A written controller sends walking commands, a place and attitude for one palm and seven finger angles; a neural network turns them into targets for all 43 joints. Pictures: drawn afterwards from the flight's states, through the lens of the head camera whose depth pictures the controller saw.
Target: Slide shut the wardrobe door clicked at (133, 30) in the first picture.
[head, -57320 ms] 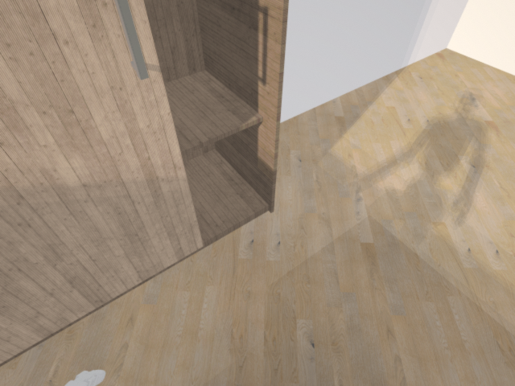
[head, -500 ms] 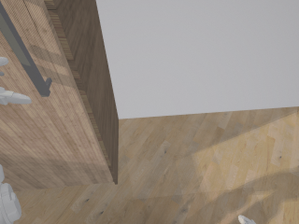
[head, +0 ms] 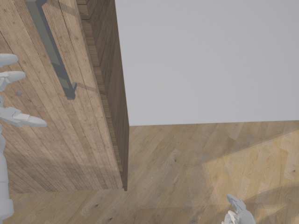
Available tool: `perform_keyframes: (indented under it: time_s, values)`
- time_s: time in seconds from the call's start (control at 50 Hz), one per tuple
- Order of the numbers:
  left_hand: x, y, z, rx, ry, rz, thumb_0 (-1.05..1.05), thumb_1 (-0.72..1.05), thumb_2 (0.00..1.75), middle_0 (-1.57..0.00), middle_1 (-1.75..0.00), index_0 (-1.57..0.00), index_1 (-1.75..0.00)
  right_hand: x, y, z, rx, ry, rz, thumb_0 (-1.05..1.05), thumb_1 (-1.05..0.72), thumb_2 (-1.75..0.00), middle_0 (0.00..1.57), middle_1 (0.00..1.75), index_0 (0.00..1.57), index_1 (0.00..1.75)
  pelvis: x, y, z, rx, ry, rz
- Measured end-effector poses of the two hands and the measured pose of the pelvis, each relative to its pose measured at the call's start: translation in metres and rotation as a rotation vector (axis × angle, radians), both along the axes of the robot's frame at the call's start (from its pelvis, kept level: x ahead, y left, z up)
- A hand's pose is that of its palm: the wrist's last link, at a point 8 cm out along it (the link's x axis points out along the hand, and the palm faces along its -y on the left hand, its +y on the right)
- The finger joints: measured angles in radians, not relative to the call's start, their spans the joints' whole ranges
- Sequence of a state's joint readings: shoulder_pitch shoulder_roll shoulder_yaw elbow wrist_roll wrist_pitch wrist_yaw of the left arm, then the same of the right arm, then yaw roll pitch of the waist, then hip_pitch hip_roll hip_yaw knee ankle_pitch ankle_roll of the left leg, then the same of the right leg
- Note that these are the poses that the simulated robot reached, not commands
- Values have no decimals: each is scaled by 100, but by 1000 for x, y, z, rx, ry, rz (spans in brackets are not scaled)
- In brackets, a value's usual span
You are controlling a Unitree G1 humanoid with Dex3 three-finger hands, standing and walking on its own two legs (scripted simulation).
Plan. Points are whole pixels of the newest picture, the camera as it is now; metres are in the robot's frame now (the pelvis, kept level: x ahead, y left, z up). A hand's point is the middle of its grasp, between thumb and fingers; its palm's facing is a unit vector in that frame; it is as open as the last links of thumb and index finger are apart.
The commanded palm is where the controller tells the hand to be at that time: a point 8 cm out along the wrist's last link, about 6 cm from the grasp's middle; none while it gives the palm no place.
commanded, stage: slip the hand off the handle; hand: left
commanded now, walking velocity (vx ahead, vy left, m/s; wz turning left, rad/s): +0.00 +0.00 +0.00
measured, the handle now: (58, 54) +0.43 +0.27 +0.25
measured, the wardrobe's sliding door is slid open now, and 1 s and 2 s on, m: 0.00 0.00 0.00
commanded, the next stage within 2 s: draw the hand back to the body in 0.26 s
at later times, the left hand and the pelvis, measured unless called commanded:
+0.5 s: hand (12, 117) +0.26 +0.30 +0.21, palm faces +0.27 -0.96 -0.10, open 14.7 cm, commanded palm +0.21 +0.33 +0.22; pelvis -0.01 +0.00 +0.01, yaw +3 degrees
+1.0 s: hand (14, 143) +0.21 +0.28 +0.19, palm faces +0.42 -0.87 -0.25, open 14.1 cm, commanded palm +0.16 +0.31 +0.20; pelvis -0.02 -0.02 +0.00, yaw +2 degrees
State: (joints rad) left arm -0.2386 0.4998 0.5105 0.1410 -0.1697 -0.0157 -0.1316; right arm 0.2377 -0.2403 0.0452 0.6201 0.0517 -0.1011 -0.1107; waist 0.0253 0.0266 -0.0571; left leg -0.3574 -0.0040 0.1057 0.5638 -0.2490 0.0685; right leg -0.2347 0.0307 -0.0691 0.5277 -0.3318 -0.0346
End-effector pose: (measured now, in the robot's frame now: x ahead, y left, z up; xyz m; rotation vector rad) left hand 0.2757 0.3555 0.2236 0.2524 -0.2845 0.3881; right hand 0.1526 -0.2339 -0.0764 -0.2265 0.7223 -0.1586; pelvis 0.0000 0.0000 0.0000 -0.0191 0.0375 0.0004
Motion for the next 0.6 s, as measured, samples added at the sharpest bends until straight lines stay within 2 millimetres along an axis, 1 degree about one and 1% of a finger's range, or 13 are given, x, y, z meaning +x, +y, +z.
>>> perform_keyframes:
  time_s: [0.12,0.18,0.24,0.34,0.4,0.42,0.48,0.54,0.6]
  values:
    - [-29,0,1,-6,6,5,-2,-56,20,-25,-115,-26,-115,34,22,13,9,-85,83,1,-90,-90,20,30,20,30,-2,5,1,-1,-24,23]
    - [-40,-3,0,-8,9,7,-2,-56,20,-25,-115,-26,-115,45,31,19,12,-115,116,1,-90,-90,20,30,20,30,-4,5,1,0,-35,32]
    - [-49,-9,0,-4,4,3,-2,-56,20,-25,-115,-26,-115,50,37,23,16,-135,140,1,-90,-90,20,30,20,30,-6,5,2,0,-45,35]
    - [-61,-15,1,0,-2,-2,-2,-56,20,-25,-115,-26,-115,47,42,25,23,-139,156,1,-90,-90,20,30,20,30,-9,3,3,1,-63,37]
    - [-62,-15,3,-3,0,8,-2,-56,20,-26,-115,-26,-115,40,40,22,23,-125,154,1,-90,-90,20,30,20,30,-12,0,3,2,-71,40]
    - [-61,-15,2,-28,9,-9,-2,-56,20,-25,-115,-26,-115,37,39,21,25,-118,149,1,-90,-90,20,30,20,30,-13,0,4,2,-75,43]
    - [-56,-13,-6,-121,108,-92,-2,-56,20,-25,-115,-26,-115,28,33,18,27,-102,122,1,-90,-90,20,30,20,30,-14,-3,5,2,-87,48]
    - [-53,-17,-14,-180,222,-180,-2,-56,20,-25,-115,-26,-115,23,25,19,34,-117,97,1,-90,-90,20,30,20,30,-15,-5,6,3,-101,46]
    - [-55,-22,-13,-188,268,-236,-2,-55,20,-25,-115,-25,-115,22,17,23,42,-154,86,1,-90,-90,20,30,20,30,-15,-7,6,4,-109,41]
